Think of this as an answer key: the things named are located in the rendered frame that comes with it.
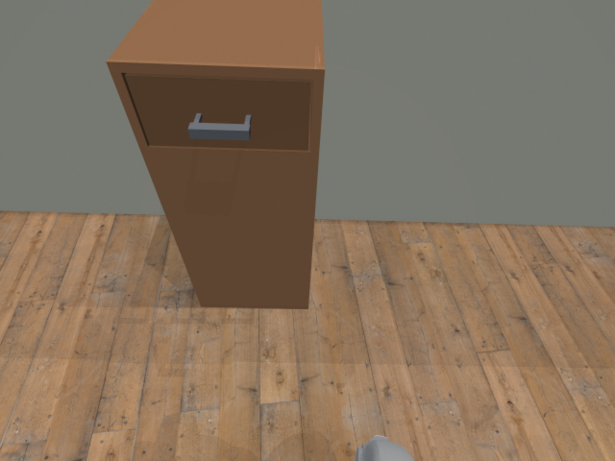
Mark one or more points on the drawer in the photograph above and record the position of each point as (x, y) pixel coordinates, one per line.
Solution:
(166, 104)

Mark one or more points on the robot right thigh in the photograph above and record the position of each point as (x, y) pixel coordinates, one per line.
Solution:
(380, 450)

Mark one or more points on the handle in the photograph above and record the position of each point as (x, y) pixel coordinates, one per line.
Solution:
(198, 130)

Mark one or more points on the cabinet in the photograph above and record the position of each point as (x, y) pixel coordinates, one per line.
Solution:
(243, 219)

